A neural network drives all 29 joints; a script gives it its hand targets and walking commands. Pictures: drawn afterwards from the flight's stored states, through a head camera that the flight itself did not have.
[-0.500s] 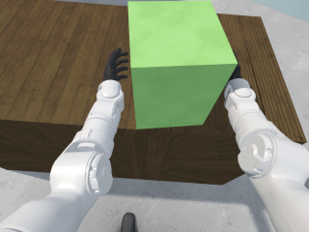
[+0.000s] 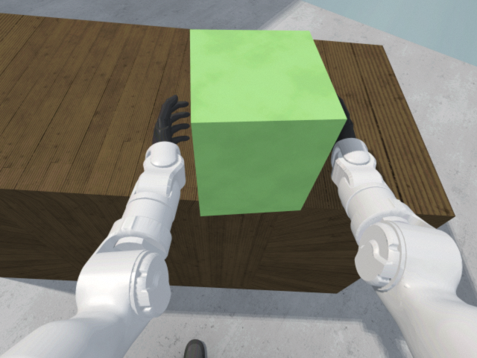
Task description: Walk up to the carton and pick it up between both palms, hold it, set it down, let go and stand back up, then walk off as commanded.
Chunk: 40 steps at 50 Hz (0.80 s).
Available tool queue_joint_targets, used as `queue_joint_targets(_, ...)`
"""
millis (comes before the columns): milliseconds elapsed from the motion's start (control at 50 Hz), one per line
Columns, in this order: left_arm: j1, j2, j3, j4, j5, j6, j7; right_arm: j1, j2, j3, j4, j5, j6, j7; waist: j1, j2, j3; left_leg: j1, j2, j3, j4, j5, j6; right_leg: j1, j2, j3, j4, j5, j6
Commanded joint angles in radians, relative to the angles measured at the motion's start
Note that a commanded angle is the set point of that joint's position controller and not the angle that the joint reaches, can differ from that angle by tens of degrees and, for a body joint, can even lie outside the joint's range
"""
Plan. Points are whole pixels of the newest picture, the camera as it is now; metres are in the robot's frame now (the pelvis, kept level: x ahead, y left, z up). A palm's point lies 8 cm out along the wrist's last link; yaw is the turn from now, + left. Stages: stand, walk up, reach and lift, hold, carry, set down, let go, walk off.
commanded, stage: reach and lift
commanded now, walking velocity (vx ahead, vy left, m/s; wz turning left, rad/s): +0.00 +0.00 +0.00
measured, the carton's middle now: (251, 129) +0.50 +0.02 +0.07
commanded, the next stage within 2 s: none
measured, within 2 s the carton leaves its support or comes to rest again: leaves its support in 0.18 s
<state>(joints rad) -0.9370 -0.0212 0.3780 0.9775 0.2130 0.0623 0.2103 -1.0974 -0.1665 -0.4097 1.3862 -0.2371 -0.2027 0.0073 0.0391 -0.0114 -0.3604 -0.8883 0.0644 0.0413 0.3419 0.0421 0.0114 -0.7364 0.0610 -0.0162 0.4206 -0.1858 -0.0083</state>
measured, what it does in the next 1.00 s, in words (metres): stands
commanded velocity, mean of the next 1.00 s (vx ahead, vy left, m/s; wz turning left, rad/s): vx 0.00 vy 0.00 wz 0.00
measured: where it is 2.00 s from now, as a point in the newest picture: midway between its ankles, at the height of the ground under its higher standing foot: outside the picture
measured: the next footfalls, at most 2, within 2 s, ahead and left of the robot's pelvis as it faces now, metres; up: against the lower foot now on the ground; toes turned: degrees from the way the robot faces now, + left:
none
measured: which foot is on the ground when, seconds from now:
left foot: down 0.00-1.00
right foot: down 0.00-1.00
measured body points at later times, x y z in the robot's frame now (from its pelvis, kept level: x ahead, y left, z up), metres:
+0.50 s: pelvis -0.03 +0.01 +0.00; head +0.00 +0.04 +0.45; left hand +0.42 +0.18 +0.12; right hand +0.45 -0.11 +0.14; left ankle +0.09 +0.12 -0.72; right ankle -0.03 -0.11 -0.72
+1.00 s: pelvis -0.03 +0.01 +0.01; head -0.02 +0.04 +0.46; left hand +0.41 +0.18 +0.15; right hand +0.43 -0.11 +0.18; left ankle +0.09 +0.12 -0.72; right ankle -0.03 -0.11 -0.72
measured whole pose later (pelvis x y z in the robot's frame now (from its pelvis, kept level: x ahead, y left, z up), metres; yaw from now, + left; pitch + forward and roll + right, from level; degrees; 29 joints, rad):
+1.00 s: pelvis -0.03 +0.01 +0.01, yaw +1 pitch +14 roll -3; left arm -0.93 -0.02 0.36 0.83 0.18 0.39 0.25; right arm -1.06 -0.12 -0.31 1.17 -0.10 0.16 -0.01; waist 0.00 -0.01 -0.26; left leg -0.63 0.04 0.04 0.34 0.05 0.03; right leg -0.48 0.04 -0.02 0.42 -0.18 0.01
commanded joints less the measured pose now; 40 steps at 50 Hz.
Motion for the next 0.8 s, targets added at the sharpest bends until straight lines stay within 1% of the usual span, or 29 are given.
queue_joint_targets(0, -0.638, -0.478, -0.326, -0.259, -0.093, -0.013, -0.115, -0.478, 0.5, 0.214, -0.233, 0.08, -0.012, 0.108, 0.007, 0.007, -0.817, 1.049, 0.034, -0.048, 0.173, 0.302, 0.002, 0.261, -0.072, -0.038, -0.029, 0.629, 0.113)
queue_joint_targets(20, -0.713, -0.449, -0.292, -0.228, -0.078, -0.004, -0.122, -0.553, 0.49, 0.184, -0.264, 0.082, 0.004, 0.104, 0.01, 0.014, -0.745, 0.979, 0.03, -0.043, 0.141, 0.164, 0.014, 0.265, -0.091, -0.029, -0.049, 0.545, 0.117)
queue_joint_targets(40, -0.686, -0.425, -0.306, -0.24, -0.101, -0.007, -0.121, -0.515, 0.505, 0.206, -0.263, 0.089, 0.005, 0.095, -0.001, -0.031, -0.781, 1.01, 0.027, -0.045, 0.151, 0.205, 0.015, 0.297, -0.08, -0.034, -0.031, 0.596, 0.124)
queue_joint_targets(60, -0.662, -0.484, -0.33, -0.32, -0.128, -0.006, -0.095, -0.545, 0.437, 0.177, -0.326, 0.11, -0.005, 0.114, 0.004, 0.008, -0.829, 0.991, 0.033, -0.058, 0.14, 0.222, 0.008, 0.308, -0.064, -0.048, -0.017, 0.586, 0.107)
queue_joint_targets(80, -0.743, -0.457, -0.277, -0.233, -0.095, 0.0, -0.106, -0.59, 0.468, 0.155, -0.266, 0.071, 0.012, 0.109, 0.014, -0.025, -0.776, 0.956, 0.034, -0.046, 0.112, 0.068, 0.028, 0.283, -0.082, -0.038, -0.041, 0.464, 0.108)
queue_joint_targets(100, -0.766, -0.459, -0.317, -0.286, -0.131, 0.004, -0.099, -0.547, 0.492, 0.179, -0.293, 0.088, 0.034, 0.109, 0.016, -0.007, -0.786, 0.907, 0.019, -0.031, 0.1, 0.011, 0.034, 0.331, -0.089, -0.024, -0.04, 0.451, 0.095)
queue_joint_targets(160, -0.777, -0.488, -0.369, -0.348, -0.148, 0.028, -0.09, -0.554, 0.507, 0.184, -0.343, 0.116, 0.049, 0.102, -0.019, 0.007, -0.816, 1.033, 0.031, -0.048, 0.116, 0.083, 0.017, 0.283, -0.074, -0.042, -0.058, 0.422, 0.088)
queue_joint_targets(180, -0.809, -0.474, -0.335, -0.267, -0.139, 0.042, -0.088, -0.594, 0.486, 0.154, -0.283, 0.095, 0.06, 0.1, -0.02, -0.011, -0.759, 0.988, 0.033, -0.044, 0.095, -0.028, 0.022, 0.275, -0.079, -0.041, -0.063, 0.361, 0.092)
queue_joint_targets(220, -0.838, -0.47, -0.36, -0.347, -0.149, 0.052, -0.077, -0.523, 0.485, 0.122, -0.278, 0.102, 0.094, 0.092, -0.05, 0.021, -0.704, 1.034, 0.036, -0.055, 0.073, -0.082, 0.01, 0.253, -0.076, -0.057, -0.076, 0.296, 0.085)
queue_joint_targets(240, -0.895, -0.46, -0.311, -0.352, -0.121, 0.045, -0.067, -0.622, 0.478, 0.101, -0.304, 0.094, 0.09, 0.102, -0.011, 0.01, -0.731, 0.968, 0.035, -0.046, 0.06, -0.152, 0.017, 0.257, -0.071, -0.049, -0.073, 0.229, 0.08)
queue_joint_targets(300, -0.849, -0.42, -0.303, -0.256, -0.133, 0.096, -0.075, -0.598, 0.432, 0.07, -0.251, 0.071, 0.145, 0.089, -0.053, -0.038, -0.595, 1.009, 0.047, -0.059, 0.026, -0.254, 0.027, 0.221, -0.07, -0.045, -0.109, 0.137, 0.076)
queue_joint_targets(320, -0.881, -0.519, -0.367, -0.313, -0.151, 0.09, -0.068, -0.707, 0.493, 0.137, -0.353, 0.107, 0.114, 0.105, -0.008, 0.017, -0.74, 1.04, 0.053, -0.058, 0.058, -0.132, 0.015, 0.223, -0.051, -0.044, -0.069, 0.209, 0.064)
queue_joint_targets(360, -0.879, -0.459, -0.293, -0.235, -0.111, 0.117, -0.071, -0.647, 0.417, 0.026, -0.256, 0.071, 0.155, 0.087, -0.059, 0.01, -0.551, 0.995, 0.039, -0.048, 0.014, -0.264, 0.021, 0.188, -0.052, -0.067, -0.105, 0.111, 0.064)
queue_joint_targets(380, -0.853, -0.468, -0.33, -0.383, -0.133, 0.118, -0.052, -0.569, 0.411, 0.059, -0.291, 0.106, 0.158, 0.096, -0.06, 0.034, -0.606, 1.073, 0.05, -0.062, 0.026, -0.196, 0.008, 0.234, -0.051, -0.063, -0.083, 0.17, 0.061)
queue_joint_targets(400, -0.932, -0.534, -0.383, -0.491, -0.156, 0.101, -0.03, -0.687, 0.418, 0.093, -0.383, 0.139, 0.137, 0.117, -0.029, 0.087, -0.764, 1.083, 0.057, -0.07, 0.048, -0.09, -0.007, 0.234, -0.03, -0.067, -0.066, 0.209, 0.047)
queue_joint_targets(440, -0.843, -0.474, -0.347, -0.256, -0.136, 0.156, -0.072, -0.595, 0.452, 0.097, -0.297, 0.086, 0.176, 0.081, -0.084, -0.016, -0.588, 1.07, 0.036, -0.065, 0.02, -0.236, 0.016, 0.221, -0.053, -0.047, -0.119, 0.137, 0.058)
queue_joint_targets(460, -0.919, -0.492, -0.342, -0.288, -0.139, 0.144, -0.059, -0.747, 0.443, 0.081, -0.359, 0.103, 0.157, 0.101, -0.039, 0.017, -0.637, 1.047, 0.045, -0.056, 0.024, -0.262, 0.01, 0.185, -0.04, -0.062, -0.102, 0.083, 0.058)
queue_joint_targets(480, -0.864, -0.465, -0.281, -0.242, -0.114, 0.165, -0.065, -0.652, 0.421, 0.041, -0.3, 0.082, 0.187, 0.086, -0.053, -0.03, -0.533, 1.084, 0.033, -0.07, 0.025, -0.331, 0.018, 0.156, -0.085, -0.027, -0.146, 0.018, 0.05)
queue_joint_targets(500, -0.89, -0.473, -0.363, -0.401, -0.15, 0.154, -0.056, -0.626, 0.483, 0.117, -0.36, 0.135, 0.187, 0.101, -0.042, 0.03, -0.639, 1.087, 0.046, -0.062, 0.026, -0.213, 0.009, 0.243, -0.05, -0.041, -0.092, 0.142, 0.054)
queue_joint_targets(540, -0.88, -0.482, -0.31, -0.304, -0.132, 0.173, -0.061, -0.674, 0.453, 0.122, -0.334, 0.141, 0.2, 0.104, -0.033, 0.007, -0.53, 1.068, 0.04, -0.051, 0.009, -0.258, 0.024, 0.208, -0.048, -0.052, -0.123, 0.082, 0.067)
queue_joint_targets(560, -0.87, -0.452, -0.305, -0.338, -0.131, 0.176, -0.061, -0.677, 0.455, 0.127, -0.362, 0.153, 0.203, 0.102, -0.019, 0.0, -0.588, 1.047, 0.034, -0.045, 0.016, -0.234, 0.022, 0.239, -0.047, -0.051, -0.097, 0.131, 0.066)
queue_joint_targets(580, -0.91, -0.514, -0.348, -0.333, -0.151, 0.17, -0.062, -0.695, 0.456, 0.13, -0.338, 0.145, 0.199, 0.107, -0.056, 0.046, -0.581, 1.081, 0.042, -0.062, 0.008, -0.252, 0.011, 0.192, -0.04, -0.057, -0.109, 0.074, 0.064)
queue_joint_targets(600, -0.906, -0.477, -0.33, -0.459, -0.147, 0.174, -0.054, -0.645, 0.458, 0.142, -0.41, 0.183, 0.204, 0.104, -0.024, 0.038, -0.605, 1.068, 0.034, -0.051, 0.013, -0.201, 0.015, 0.27, -0.05, -0.043, -0.102, 0.138, 0.061)
queue_joint_targets(640, -0.858, -0.451, -0.311, -0.266, -0.129, 0.198, -0.085, -0.629, 0.501, 0.136, -0.332, 0.14, 0.234, 0.079, -0.054, -0.012, -0.54, 1.049, 0.024, -0.05, 0.012, -0.277, 0.015, 0.255, -0.067, -0.03, -0.117, 0.117, 0.072)
queue_joint_targets(680, -0.899, -0.488, -0.336, -0.327, -0.159, 0.194, -0.096, -0.713, 0.519, 0.176, -0.418, 0.164, 0.212, 0.085, -0.038, -0.017, -0.617, 1.063, 0.02, -0.041, 0.03, -0.174, 0.024, 0.29, -0.049, -0.042, -0.101, 0.169, 0.071)
queue_joint_targets(700, -0.88, -0.472, -0.33, -0.329, -0.16, 0.2, -0.102, -0.621, 0.528, 0.184, -0.378, 0.158, 0.236, 0.07, -0.06, -0.023, -0.603, 1.06, 0.012, -0.031, 0.028, -0.173, 0.029, 0.338, -0.067, -0.023, -0.101, 0.229, 0.083)
queue_joint_targets(740, -0.867, -0.506, -0.388, -0.353, -0.182, 0.212, -0.103, -0.637, 0.559, 0.253, -0.407, 0.217, 0.251, 0.072, -0.06, 0.027, -0.609, 1.071, 0.011, -0.044, 0.039, -0.167, 0.013, 0.329, -0.059, -0.018, -0.104, 0.204, 0.078)
queue_joint_targets(760, -0.867, -0.467, -0.355, -0.292, -0.162, 0.213, -0.113, -0.661, 0.563, 0.226, -0.386, 0.19, 0.254, 0.062, -0.072, -0.036, -0.578, 1.056, 0.011, -0.056, 0.019, -0.234, 0.022, 0.338, -0.061, -0.021, -0.11, 0.186, 0.09)
queue_joint_targets(780, -0.877, -0.511, -0.431, -0.489, -0.215, 0.213, -0.089, -0.634, 0.584, 0.293, -0.497, 0.259, 0.249, 0.071, -0.057, 0.037, -0.713, 1.122, 0.016, -0.075, 0.037, -0.118, 0.001, 0.353, -0.05, -0.027, -0.084, 0.269, 0.084)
